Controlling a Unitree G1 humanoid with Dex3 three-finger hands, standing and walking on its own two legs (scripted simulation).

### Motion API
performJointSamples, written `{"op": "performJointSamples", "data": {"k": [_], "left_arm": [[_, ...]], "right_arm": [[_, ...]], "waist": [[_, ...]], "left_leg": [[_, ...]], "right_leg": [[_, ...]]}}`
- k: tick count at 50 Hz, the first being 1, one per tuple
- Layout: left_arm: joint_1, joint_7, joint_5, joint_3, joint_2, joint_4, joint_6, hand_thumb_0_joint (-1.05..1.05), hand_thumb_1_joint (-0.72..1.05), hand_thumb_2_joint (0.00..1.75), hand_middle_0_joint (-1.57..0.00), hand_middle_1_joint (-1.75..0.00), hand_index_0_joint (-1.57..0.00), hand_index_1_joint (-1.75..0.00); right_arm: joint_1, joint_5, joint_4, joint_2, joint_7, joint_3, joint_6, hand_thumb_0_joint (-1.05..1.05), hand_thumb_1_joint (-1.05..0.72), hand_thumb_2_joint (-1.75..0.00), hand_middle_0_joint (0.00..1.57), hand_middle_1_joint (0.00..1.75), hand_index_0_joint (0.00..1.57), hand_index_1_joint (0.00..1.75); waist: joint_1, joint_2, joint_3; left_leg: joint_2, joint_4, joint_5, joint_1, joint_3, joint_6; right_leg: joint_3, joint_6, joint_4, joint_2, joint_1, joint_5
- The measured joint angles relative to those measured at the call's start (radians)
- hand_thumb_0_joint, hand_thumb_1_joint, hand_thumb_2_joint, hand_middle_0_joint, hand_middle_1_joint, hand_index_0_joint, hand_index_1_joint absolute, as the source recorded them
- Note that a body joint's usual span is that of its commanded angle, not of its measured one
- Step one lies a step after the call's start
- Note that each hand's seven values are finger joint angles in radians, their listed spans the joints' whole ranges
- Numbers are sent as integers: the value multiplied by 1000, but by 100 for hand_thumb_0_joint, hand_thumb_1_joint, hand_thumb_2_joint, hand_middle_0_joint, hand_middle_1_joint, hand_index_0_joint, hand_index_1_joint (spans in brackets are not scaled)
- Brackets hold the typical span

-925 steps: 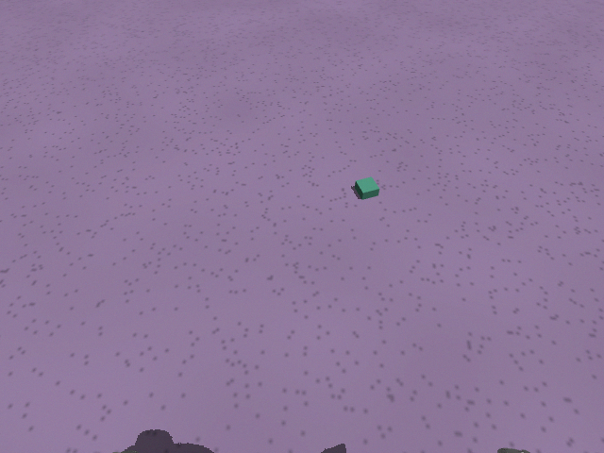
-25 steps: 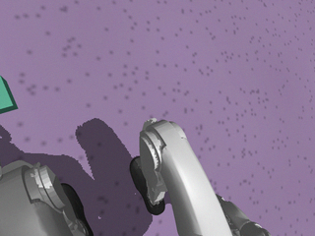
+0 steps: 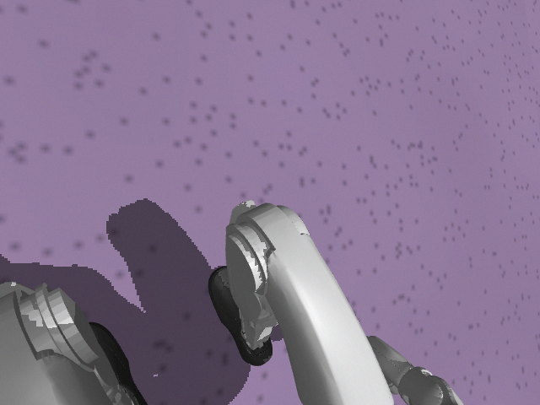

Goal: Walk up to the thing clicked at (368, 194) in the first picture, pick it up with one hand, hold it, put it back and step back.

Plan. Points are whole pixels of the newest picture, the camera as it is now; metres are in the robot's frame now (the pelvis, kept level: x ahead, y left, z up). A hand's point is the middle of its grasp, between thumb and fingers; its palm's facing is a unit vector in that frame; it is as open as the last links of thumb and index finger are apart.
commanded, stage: rest palm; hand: left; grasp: from above
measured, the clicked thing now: out of the picture +0.46 +0.31 -0.28
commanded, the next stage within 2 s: close in 0.70 s
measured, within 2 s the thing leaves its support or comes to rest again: neither
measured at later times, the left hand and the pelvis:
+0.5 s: hand out of the picture +0.45 +0.32 -0.24, palm faces -0.46 -0.12 -0.88, open 14.1 cm; pelvis +0.00 +0.00 +0.00, yaw -1 degrees
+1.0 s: hand out of the picture +0.45 +0.32 -0.24, palm faces -0.46 -0.12 -0.88, open 13.8 cm; pelvis -0.01 +0.00 +0.01, yaw -1 degrees
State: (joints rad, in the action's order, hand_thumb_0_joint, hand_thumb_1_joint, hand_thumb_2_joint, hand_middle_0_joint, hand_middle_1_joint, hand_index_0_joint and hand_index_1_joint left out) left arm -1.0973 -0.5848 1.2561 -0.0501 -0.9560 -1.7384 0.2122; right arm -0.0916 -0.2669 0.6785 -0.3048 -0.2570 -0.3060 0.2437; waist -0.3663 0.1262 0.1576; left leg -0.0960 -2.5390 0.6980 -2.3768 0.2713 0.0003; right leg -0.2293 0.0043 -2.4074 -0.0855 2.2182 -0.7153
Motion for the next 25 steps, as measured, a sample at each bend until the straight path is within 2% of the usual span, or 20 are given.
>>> {"op": "performJointSamples", "data": {"k": [9, 19, 23, 25], "left_arm": [[-9, -27, 0, 23, -12, -23, -11, 0, -52, 101, -8, -100, -9, -101], [-16, -20, -10, 47, -20, -22, -25, 0, -54, 101, -8, -100, -8, -102], [-15, -21, -20, 68, -19, -29, -31, 0, -54, 102, -9, -100, -8, -102], [-12, -16, -24, 62, -20, -25, -29, 0, -54, 102, -9, -100, -8, -102]], "right_arm": [[14, -1, -3, -9, -10, -9, 17, 0, -91, -90, 20, 30, 20, 30], [6, 4, -4, -12, -10, -19, 27, 0, -91, -90, 20, 30, 20, 30], [4, 2, -7, -16, -15, -27, 31, 0, -91, -90, 20, 30, 20, 30], [1, 7, -11, -15, -11, -27, 32, 0, -91, -90, 20, 30, 20, 30]], "waist": [[-1, 10, 2], [-4, 21, 1], [-6, 20, 3], [-7, 18, 4]], "left_leg": [[0, -5, 2, 2, 9, 7], [1, -3, 1, 5, 17, 10], [1, -2, 1, 8, 19, 10], [1, 0, 0, 7, 20, 11]], "right_leg": [[-6, 9, 8, -6, -11, 2], [-11, 15, 19, -9, -19, 6], [-13, 16, 21, -9, -24, 6], [-14, 17, 26, -11, -24, 8]]}}
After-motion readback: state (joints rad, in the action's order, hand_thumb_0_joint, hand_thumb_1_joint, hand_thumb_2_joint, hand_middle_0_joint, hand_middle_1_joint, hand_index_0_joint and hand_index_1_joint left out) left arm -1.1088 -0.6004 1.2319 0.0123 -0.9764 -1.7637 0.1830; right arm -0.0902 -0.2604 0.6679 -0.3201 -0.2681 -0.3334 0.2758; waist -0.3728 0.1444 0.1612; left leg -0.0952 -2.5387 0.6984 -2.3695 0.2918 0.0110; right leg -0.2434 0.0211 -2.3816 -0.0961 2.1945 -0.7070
